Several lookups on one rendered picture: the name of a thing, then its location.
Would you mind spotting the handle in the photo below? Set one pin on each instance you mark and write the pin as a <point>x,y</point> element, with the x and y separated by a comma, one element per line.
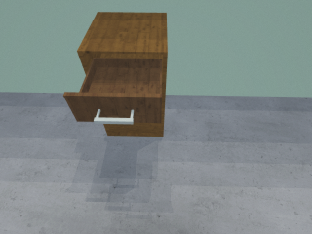
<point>114,120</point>

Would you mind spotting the drawer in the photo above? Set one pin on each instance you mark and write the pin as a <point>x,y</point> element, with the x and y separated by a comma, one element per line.
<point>117,86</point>

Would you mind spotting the cabinet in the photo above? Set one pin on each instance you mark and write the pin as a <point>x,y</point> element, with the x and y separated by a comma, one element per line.
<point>128,35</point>

